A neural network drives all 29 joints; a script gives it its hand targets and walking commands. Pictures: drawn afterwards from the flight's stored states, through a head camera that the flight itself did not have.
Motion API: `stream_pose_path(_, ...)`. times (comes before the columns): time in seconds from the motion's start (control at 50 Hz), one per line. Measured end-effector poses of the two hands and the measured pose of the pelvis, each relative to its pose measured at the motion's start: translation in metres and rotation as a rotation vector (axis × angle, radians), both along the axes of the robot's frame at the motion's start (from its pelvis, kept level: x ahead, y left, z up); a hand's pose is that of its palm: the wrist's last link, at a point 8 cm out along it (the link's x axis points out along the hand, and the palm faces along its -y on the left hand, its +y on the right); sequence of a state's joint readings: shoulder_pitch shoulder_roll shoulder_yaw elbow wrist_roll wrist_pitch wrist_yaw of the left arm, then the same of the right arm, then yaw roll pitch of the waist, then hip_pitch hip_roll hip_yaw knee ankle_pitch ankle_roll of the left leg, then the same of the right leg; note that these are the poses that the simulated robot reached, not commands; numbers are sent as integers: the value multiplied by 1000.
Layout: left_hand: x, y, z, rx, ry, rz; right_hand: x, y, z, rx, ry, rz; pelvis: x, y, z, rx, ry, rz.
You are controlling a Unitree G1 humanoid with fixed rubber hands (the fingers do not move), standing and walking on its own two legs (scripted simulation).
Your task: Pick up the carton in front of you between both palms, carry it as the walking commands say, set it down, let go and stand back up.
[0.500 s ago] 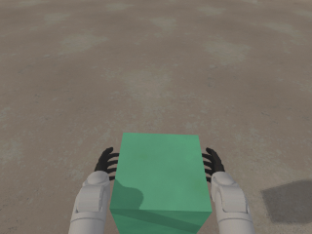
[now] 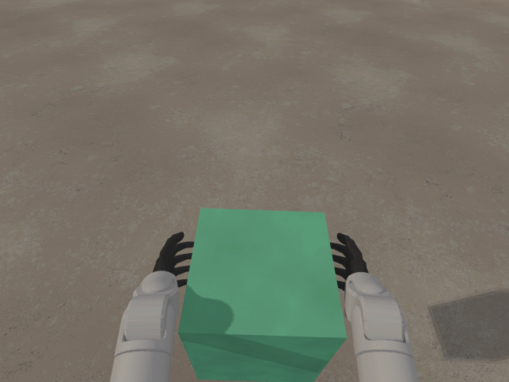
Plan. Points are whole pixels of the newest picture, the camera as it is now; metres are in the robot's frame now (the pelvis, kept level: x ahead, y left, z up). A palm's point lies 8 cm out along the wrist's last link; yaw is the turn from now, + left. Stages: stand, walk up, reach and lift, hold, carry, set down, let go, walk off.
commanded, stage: carry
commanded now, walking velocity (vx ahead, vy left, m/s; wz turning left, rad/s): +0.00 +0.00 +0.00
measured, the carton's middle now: (258, 299) +0.29 +0.00 -0.03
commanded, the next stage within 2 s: hold in 0.38 s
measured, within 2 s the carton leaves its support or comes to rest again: neither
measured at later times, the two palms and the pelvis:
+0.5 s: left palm (162, 290) +0.27 +0.15 +0.04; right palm (358, 292) +0.27 -0.15 +0.04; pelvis -0.01 +0.00 +0.01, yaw -1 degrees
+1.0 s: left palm (153, 305) +0.24 +0.15 +0.05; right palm (364, 312) +0.23 -0.15 +0.05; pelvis -0.06 +0.01 +0.00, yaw -1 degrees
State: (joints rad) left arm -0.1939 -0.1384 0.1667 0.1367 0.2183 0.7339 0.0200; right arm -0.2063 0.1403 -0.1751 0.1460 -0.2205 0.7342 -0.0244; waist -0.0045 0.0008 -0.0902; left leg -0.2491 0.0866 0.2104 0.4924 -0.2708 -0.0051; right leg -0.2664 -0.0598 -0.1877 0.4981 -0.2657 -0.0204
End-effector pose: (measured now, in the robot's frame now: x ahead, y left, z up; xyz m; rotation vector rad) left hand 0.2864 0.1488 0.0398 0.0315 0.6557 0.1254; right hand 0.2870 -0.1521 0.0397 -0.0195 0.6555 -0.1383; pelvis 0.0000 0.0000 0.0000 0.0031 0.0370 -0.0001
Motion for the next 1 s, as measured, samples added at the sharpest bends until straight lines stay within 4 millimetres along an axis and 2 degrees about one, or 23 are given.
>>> stream_pose_path(0.38,-8,0,1,-1,0,0,-8,0,1,0,0,2,-8,0,0,0,-2,0)
stream_pose_path(0.46,-17,0,2,7,7,-9,-16,0,2,-14,6,14,-11,0,6,2,-74,0)
stream_pose_path(0.76,-40,-3,8,5,2,-48,-52,-3,7,-3,1,-32,-42,8,6,-4,-175,-34)
stream_pose_path(0.92,-51,2,12,-3,-5,-41,-61,2,12,-1,-6,-28,-55,12,3,-5,-203,-32)
stream_pose_path(1.0,-50,4,13,-16,-8,-27,-58,4,14,12,-11,-30,-60,12,1,-3,-214,-12)
